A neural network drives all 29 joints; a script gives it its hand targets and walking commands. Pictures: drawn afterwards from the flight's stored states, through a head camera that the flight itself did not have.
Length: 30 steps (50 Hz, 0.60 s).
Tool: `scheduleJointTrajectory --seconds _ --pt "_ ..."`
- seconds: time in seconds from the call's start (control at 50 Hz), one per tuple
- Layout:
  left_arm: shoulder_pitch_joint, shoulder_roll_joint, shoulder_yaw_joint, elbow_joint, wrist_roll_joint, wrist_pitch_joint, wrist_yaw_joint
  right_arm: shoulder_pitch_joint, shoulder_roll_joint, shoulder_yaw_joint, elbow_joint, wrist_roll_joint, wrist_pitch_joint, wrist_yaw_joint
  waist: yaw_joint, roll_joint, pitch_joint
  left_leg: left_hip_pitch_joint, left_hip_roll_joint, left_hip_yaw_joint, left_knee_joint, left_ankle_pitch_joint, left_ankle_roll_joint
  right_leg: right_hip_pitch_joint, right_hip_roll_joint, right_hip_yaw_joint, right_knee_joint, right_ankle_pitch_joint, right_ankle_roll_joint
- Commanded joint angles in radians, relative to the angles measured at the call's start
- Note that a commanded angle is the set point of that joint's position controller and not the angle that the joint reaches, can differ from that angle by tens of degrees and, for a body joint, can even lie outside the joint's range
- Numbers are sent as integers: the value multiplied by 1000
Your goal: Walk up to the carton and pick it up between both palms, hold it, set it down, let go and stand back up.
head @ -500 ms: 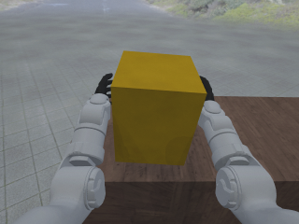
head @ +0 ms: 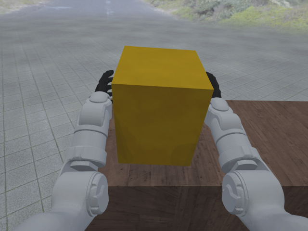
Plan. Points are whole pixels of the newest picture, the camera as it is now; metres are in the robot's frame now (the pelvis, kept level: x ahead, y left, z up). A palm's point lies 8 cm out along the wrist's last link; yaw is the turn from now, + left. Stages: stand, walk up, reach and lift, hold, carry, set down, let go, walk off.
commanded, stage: hold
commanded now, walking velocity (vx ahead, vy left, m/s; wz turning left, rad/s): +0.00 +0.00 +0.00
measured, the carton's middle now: (157, 106) +0.39 +0.01 +0.20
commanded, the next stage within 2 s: none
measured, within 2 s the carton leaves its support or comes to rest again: neither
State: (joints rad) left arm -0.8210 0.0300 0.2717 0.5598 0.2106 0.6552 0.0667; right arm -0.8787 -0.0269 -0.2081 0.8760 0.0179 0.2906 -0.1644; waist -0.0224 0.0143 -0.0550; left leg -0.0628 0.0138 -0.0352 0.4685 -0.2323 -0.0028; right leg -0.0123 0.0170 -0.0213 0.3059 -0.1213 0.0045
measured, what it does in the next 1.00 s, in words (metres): stands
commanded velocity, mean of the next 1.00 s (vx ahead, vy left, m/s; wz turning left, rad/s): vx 0.00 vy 0.00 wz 0.00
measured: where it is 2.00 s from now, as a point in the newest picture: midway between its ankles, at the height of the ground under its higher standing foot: outside the picture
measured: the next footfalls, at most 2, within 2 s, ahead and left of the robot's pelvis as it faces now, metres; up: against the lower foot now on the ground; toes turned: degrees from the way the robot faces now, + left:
none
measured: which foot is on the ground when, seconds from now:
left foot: down 0.00-1.00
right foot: down 0.00-1.00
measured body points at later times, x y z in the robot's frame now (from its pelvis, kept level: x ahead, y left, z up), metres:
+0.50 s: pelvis +0.00 +0.00 +0.00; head -0.09 +0.01 +0.44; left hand +0.38 +0.16 +0.23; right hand +0.39 -0.14 +0.23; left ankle +0.03 +0.11 -0.74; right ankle +0.04 -0.13 -0.74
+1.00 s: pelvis +0.00 +0.00 +0.00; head -0.09 +0.01 +0.44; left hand +0.38 +0.16 +0.23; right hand +0.39 -0.13 +0.23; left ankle +0.03 +0.11 -0.74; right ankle +0.04 -0.13 -0.74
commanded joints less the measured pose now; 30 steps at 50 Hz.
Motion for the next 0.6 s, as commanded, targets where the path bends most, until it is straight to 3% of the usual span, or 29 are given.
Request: scheduleJointTrajectory --seconds 0.0,0.08,0.16,0.28,0.52,0.58 --pt "-763 -725 -329 -182 -65 -44 -178 -911 574 321 -351 210 -6 97 -89 3 -241 -77 -31 2 -213 123 -17 185 46 -19 -46 28 3" --pt "-811 -706 -292 -164 -43 -41 -190 -921 575 283 -299 188 2 110 -82 -3 -209 -160 -15 -6 -266 -40 5 206 46 -22 -26 -24 13" --pt "-839 -727 -321 -181 -65 -50 -185 -938 575 277 -310 186 -8 120 -90 21 -231 -154 -4 -18 -266 -34 -6 191 50 -26 -18 -28 13" --pt "-830 -721 -312 -183 -64 -55 -186 -922 594 290 -307 183 -8 118 -81 9 -234 -141 -15 -8 -255 -1 -4 191 48 -23 -23 -20 11" --pt "-796 -718 -350 -277 -93 -46 -185 -921 623 376 -425 247 5 87 -70 -9 -333 -21 -46 13 -171 253 -20 197 50 -15 -37 86 8" --pt "-772 -708 -337 -248 -80 -30 -191 -894 606 364 -401 242 21 83 -81 -2 -291 -36 -46 13 -178 223 -21 191 48 -11 -45 68 4"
